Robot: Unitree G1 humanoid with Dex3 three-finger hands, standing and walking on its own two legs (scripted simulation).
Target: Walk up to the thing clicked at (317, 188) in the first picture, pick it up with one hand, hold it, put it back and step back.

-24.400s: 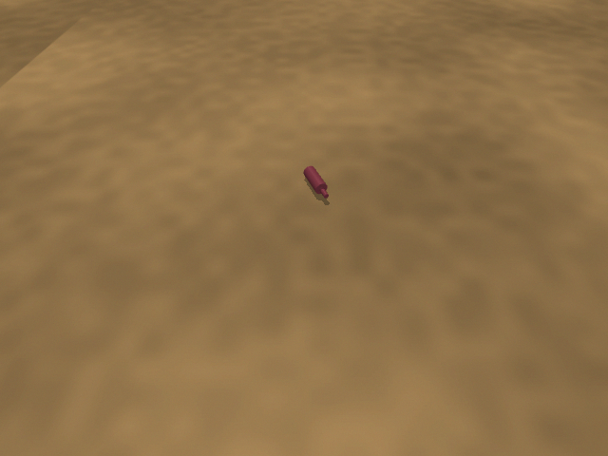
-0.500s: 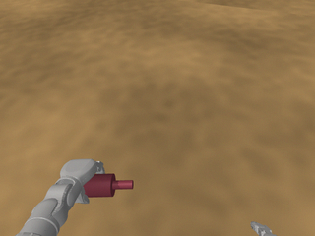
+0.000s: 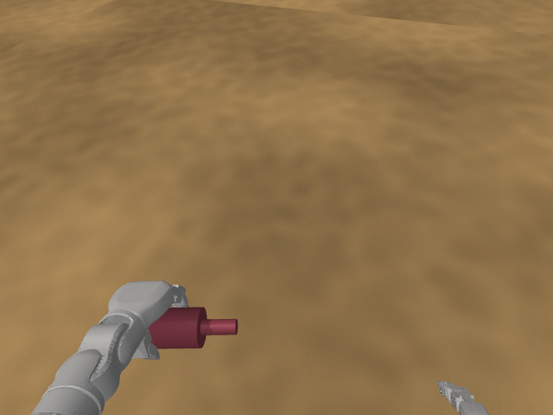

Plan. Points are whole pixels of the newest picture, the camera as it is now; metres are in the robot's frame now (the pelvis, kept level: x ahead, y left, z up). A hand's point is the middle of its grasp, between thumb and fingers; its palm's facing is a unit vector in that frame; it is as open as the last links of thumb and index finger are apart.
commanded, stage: hold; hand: left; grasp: from above
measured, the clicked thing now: (174, 327) +0.29 +0.19 -0.07
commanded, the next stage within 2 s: crouch in 0.72 s
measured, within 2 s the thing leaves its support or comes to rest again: neither
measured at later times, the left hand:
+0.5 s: hand (151, 325) +0.28 +0.22 -0.04, palm faces -0.48 -0.03 -0.88, open 9.4 cm
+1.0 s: hand (152, 323) +0.29 +0.22 -0.05, palm faces -0.49 -0.03 -0.87, open 9.4 cm
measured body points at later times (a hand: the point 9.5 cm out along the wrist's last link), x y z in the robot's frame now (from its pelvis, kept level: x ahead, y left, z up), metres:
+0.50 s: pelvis +0.00 +0.00 +0.00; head +0.02 -0.02 +0.45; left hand +0.31 +0.22 +0.01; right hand +0.15 -0.26 -0.11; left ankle +0.01 +0.10 -0.74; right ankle +0.03 -0.12 -0.74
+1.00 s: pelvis +0.01 +0.00 +0.00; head +0.03 -0.01 +0.45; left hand +0.31 +0.22 +0.00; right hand +0.15 -0.26 -0.12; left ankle +0.01 +0.10 -0.74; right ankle +0.03 -0.12 -0.74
